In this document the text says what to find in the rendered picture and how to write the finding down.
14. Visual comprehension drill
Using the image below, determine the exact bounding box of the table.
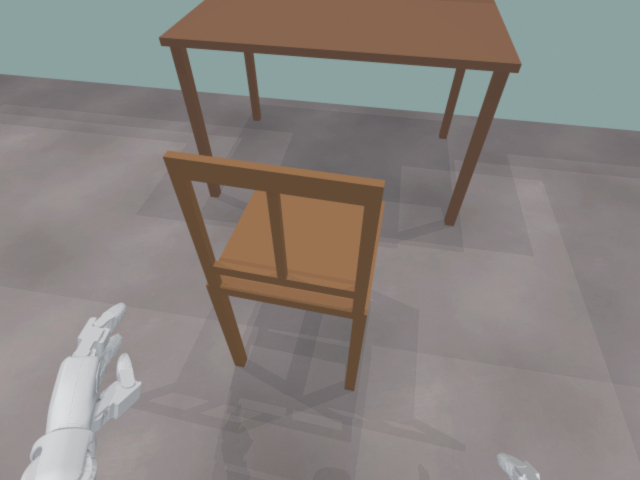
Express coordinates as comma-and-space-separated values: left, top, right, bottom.
159, 0, 522, 226

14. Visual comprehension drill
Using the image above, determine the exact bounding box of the left robot forearm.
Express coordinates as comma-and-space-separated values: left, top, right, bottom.
21, 427, 97, 480

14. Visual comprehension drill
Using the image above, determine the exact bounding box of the robot right hand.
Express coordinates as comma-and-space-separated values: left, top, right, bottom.
497, 453, 540, 480

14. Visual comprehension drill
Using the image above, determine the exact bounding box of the robot left hand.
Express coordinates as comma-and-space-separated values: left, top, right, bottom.
45, 302, 141, 434

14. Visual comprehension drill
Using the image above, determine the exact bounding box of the chair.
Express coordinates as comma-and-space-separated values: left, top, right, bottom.
163, 151, 385, 391

